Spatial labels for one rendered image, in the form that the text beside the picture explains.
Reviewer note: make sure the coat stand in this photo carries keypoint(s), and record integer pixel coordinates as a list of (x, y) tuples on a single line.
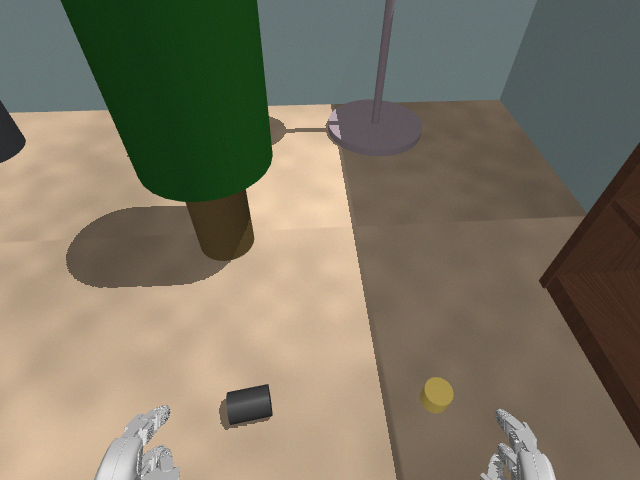
[(376, 127)]

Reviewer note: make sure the left robot hand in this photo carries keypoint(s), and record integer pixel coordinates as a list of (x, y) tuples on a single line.
[(124, 459)]

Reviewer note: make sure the right robot hand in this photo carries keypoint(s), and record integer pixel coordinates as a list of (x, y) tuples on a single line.
[(525, 461)]

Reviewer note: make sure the bookshelf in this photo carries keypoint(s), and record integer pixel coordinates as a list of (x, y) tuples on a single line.
[(595, 283)]

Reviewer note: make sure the potted plant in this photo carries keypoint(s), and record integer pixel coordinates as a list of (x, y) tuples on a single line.
[(184, 83)]

